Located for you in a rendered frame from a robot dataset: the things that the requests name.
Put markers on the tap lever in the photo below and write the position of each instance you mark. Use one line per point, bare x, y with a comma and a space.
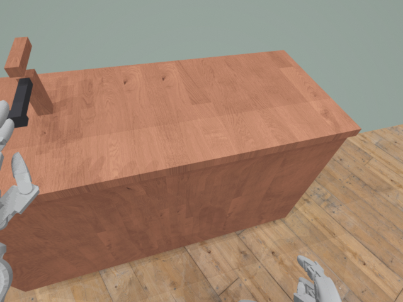
20, 103

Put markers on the counter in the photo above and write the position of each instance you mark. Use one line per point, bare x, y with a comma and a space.
136, 160

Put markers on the left robot hand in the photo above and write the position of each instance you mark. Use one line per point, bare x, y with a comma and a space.
19, 197

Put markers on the robot left forearm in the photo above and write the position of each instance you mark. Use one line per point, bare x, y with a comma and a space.
6, 274

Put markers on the right robot hand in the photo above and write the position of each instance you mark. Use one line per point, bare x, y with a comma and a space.
323, 289

